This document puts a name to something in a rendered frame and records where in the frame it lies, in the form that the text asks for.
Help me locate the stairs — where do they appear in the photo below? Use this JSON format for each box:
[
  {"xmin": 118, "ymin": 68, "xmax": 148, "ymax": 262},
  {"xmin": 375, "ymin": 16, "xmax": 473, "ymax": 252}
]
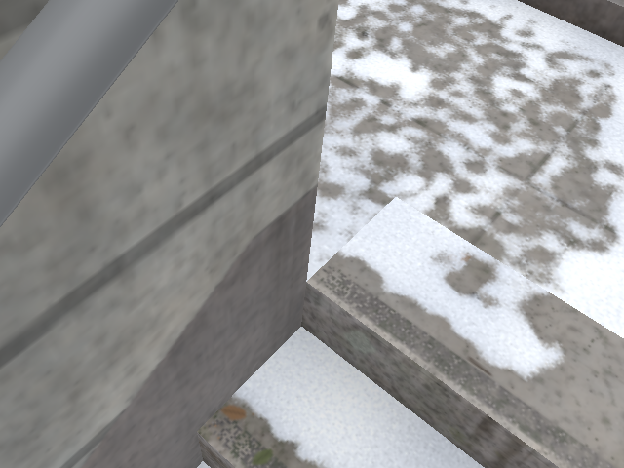
[{"xmin": 197, "ymin": 282, "xmax": 559, "ymax": 468}]

